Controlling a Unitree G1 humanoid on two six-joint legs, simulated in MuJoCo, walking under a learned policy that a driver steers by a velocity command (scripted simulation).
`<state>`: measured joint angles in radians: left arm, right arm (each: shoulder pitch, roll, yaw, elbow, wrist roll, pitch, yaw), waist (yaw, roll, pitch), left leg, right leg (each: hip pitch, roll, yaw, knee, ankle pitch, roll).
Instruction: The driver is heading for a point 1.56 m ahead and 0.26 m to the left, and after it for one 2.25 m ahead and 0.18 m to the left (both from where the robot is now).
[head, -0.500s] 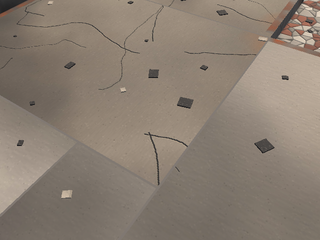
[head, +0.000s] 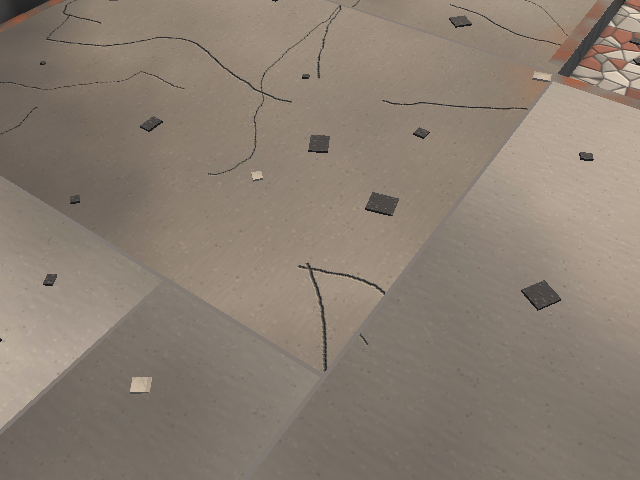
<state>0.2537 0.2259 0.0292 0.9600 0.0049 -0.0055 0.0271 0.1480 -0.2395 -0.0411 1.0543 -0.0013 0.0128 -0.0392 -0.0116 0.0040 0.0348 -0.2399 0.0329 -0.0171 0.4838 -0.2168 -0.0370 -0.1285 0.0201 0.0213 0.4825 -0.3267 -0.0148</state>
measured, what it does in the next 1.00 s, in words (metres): stands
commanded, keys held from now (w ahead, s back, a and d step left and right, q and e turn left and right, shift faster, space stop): no key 1.00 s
